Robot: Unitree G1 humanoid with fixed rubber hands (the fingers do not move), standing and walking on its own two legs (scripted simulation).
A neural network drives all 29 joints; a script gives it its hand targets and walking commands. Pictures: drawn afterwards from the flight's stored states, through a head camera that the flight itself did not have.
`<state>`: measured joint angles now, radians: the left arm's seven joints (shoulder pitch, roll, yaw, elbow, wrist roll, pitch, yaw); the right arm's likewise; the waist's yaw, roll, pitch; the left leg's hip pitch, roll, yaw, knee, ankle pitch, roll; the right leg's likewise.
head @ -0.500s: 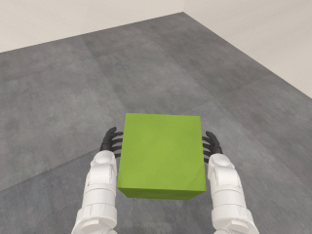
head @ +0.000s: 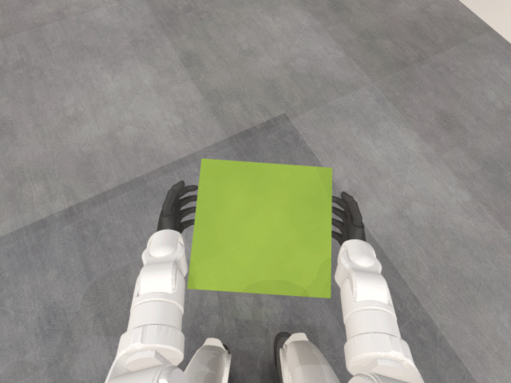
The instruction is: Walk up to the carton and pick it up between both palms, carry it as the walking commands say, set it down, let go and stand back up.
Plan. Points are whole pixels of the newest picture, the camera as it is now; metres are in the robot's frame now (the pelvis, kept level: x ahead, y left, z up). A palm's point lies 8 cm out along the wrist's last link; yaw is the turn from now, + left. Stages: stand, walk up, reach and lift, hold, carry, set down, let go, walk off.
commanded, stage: set down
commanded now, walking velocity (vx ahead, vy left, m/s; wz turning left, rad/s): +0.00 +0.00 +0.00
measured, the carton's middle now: (260, 233) +0.38 +0.00 -0.14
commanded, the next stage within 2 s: none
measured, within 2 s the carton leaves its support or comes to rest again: neither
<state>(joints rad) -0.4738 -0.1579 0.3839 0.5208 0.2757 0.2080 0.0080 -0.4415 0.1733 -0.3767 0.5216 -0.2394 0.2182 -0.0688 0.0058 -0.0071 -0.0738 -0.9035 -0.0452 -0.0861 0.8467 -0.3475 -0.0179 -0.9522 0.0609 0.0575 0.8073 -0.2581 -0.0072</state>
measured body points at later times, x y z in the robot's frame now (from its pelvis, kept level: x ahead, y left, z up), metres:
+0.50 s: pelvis -0.02 +0.02 -0.08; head +0.19 +0.01 +0.32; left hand +0.41 +0.16 -0.15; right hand +0.40 -0.14 -0.16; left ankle +0.02 +0.13 -0.69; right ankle +0.06 -0.11 -0.69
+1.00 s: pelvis -0.03 +0.00 -0.15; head +0.22 -0.01 +0.23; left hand +0.43 +0.15 -0.23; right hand +0.42 -0.15 -0.25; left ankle +0.02 +0.13 -0.69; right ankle +0.06 -0.11 -0.69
